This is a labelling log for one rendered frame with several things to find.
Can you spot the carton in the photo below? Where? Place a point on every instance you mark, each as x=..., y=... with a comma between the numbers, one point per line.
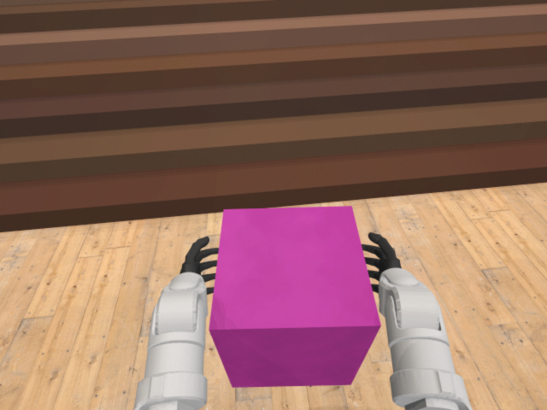
x=293, y=304

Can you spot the robot right forearm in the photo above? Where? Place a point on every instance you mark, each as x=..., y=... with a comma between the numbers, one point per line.
x=424, y=377

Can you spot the robot left forearm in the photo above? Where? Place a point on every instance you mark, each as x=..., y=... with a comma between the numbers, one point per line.
x=173, y=378

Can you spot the robot left hand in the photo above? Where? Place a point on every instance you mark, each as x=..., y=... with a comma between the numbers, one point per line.
x=193, y=258

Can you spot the robot right hand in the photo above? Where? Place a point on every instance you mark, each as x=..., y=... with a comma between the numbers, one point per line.
x=387, y=257

